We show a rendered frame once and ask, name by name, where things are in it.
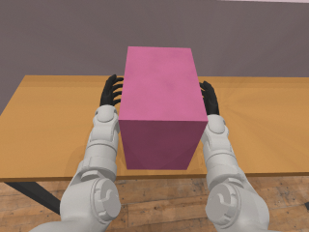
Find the left robot upper arm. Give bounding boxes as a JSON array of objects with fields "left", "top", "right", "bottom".
[{"left": 29, "top": 177, "right": 122, "bottom": 232}]

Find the carton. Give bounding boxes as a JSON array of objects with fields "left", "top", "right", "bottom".
[{"left": 118, "top": 46, "right": 209, "bottom": 170}]

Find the right robot hand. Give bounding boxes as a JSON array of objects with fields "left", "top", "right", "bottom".
[{"left": 199, "top": 81, "right": 220, "bottom": 115}]

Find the left robot hand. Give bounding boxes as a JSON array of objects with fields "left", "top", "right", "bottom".
[{"left": 99, "top": 74, "right": 124, "bottom": 106}]

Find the table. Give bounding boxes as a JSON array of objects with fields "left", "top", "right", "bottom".
[{"left": 0, "top": 74, "right": 309, "bottom": 216}]

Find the left robot forearm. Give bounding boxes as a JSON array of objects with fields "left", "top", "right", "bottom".
[{"left": 60, "top": 104, "right": 120, "bottom": 214}]

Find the right robot upper arm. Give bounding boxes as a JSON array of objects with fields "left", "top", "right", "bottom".
[{"left": 205, "top": 182, "right": 283, "bottom": 232}]

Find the right robot forearm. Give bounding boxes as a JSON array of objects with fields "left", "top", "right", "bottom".
[{"left": 201, "top": 114, "right": 259, "bottom": 195}]

